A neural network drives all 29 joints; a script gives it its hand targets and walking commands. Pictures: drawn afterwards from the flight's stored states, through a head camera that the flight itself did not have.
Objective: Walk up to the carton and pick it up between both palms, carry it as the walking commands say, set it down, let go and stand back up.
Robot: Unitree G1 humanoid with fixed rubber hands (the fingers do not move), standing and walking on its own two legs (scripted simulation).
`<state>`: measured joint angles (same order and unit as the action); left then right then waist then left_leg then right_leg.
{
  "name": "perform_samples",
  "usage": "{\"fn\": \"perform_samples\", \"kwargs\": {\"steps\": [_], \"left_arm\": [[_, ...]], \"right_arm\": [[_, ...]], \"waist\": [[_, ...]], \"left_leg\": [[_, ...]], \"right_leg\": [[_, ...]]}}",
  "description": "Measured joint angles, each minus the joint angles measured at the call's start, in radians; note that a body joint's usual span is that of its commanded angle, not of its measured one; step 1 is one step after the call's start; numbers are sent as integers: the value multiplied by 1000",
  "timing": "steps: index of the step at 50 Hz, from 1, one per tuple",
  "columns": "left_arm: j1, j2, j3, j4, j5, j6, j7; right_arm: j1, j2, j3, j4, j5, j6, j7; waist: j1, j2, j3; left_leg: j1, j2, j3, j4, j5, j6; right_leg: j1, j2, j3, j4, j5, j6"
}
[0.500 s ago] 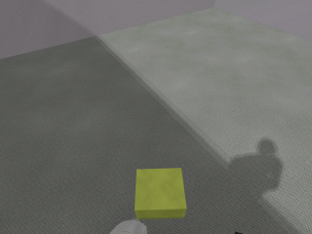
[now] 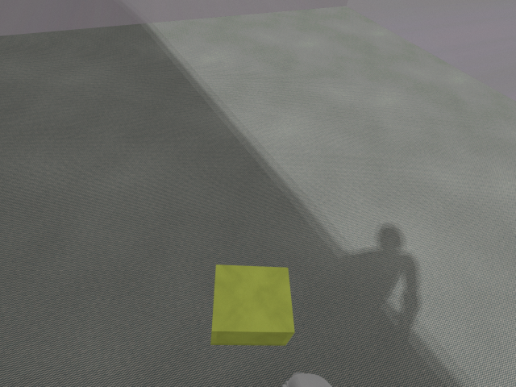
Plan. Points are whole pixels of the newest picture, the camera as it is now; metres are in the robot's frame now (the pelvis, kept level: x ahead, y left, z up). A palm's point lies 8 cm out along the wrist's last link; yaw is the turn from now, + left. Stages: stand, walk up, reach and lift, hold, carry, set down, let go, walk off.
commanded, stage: walk up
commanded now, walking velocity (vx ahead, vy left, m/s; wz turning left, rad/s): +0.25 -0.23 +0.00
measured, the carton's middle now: (250, 305) +0.52 -0.06 -0.70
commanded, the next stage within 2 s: none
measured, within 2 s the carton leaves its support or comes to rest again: neither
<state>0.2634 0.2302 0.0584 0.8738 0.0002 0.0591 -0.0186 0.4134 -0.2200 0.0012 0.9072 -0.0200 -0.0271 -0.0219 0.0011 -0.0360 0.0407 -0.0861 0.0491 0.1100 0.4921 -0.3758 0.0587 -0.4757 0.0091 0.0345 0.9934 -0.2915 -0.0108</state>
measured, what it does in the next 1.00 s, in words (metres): walks ahead: right foot, then left foot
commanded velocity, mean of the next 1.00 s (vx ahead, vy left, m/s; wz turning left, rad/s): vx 0.12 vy -0.07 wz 0.00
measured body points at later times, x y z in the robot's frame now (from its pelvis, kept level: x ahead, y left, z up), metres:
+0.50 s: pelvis +0.10 -0.09 -0.02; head +0.13 -0.09 +0.43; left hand +0.19 +0.17 -0.15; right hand +0.10 -0.32 -0.16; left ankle -0.03 +0.03 -0.68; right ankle +0.15 -0.17 -0.74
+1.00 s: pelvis +0.13 -0.06 -0.01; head +0.13 -0.04 +0.44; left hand +0.19 +0.18 -0.16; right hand +0.21 -0.30 -0.14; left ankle +0.17 +0.02 -0.74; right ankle +0.13 -0.17 -0.73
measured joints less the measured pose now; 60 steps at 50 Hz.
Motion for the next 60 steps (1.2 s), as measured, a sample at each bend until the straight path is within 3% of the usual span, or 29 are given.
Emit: {"fn": "perform_samples", "kwargs": {"steps": [12, 16, 19, 21, 24, 27, 37, 42, 45, 50, 60], "left_arm": [[-63, 0, 0, 0, 0, 14, -7], [-104, 0, -1, -1, 0, -11, -7], [-130, 1, -6, -1, 0, -42, -7], [-128, -2, -11, 1, 0, -70, -6], [-80, -2, -19, 5, 0, -96, 5], [2, -2, -20, 7, 0, -106, 15], [101, -4, -51, 7, 0, -83, 29], [58, -4, -52, 7, 0, -47, 29], [25, -4, -51, 6, 0, -36, 29], [-7, -4, -49, 7, 0, -15, 29], [0, -4, -41, 6, 0, -2, 29]], "right_arm": [[95, 61, 0, 7, 1, -9, -10], [95, 61, 0, 7, -7, -10, -10], [95, 60, 0, 7, -11, -6, -10], [88, 55, 0, 7, -8, -8, -10], [27, 49, 0, 6, -3, -14, -10], [-63, 35, 0, 6, -3, -9, -5], [-197, 29, 0, 7, 2, 72, 3], [-197, 29, 0, 6, 2, 90, 3], [-193, 30, 0, 6, 2, 72, 3], [-193, 44, 0, 6, 1, 49, 3], [-193, 47, 0, 6, 1, 38, 3]], "waist": [[0, -9, -1], [1, -10, -2], [1, -11, -3], [2, 1, 1], [3, 3, 2], [2, 11, 1], [0, 13, 13], [0, 14, 13], [0, 18, 14], [0, 6, 20], [1, 6, 23]], "left_leg": [[44, -15, 1, -20, -41, -16], [47, -23, 1, -21, -63, -33], [53, -24, 1, -18, -87, -52], [24, -6, 1, 82, -114, -54], [-126, -4, 0, 445, -198, -54], [-234, -12, -2, 557, -128, -54], [-312, -39, -3, 431, -22, -54], [-242, -39, -4, 254, -5, -54], [-171, -23, -4, 98, 111, -46], [-172, -32, -4, 81, 117, 0], [-172, -64, -3, 31, 167, 2]], "right_leg": [[-26, 0, 0, 5, 64, 0], [-25, 0, 1, -105, 52, 0], [9, 0, -3, -284, 6, 0], [39, 7, -16, -346, 73, -5], [69, 9, -25, -339, 30, -32], [124, 10, -27, -375, 21, -42], [251, 15, -28, -399, -9, -51], [248, 28, -28, -399, -10, -48], [246, 43, -35, -399, -10, -33], [243, 39, -35, -354, -109, -32], [265, 39, -34, -306, -117, -31]]}}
